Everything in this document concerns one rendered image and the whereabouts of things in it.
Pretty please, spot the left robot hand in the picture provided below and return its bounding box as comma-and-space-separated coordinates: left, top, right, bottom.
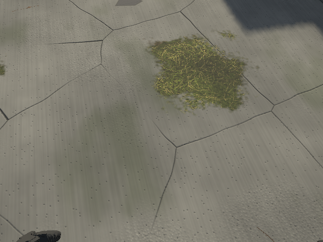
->
16, 230, 61, 242

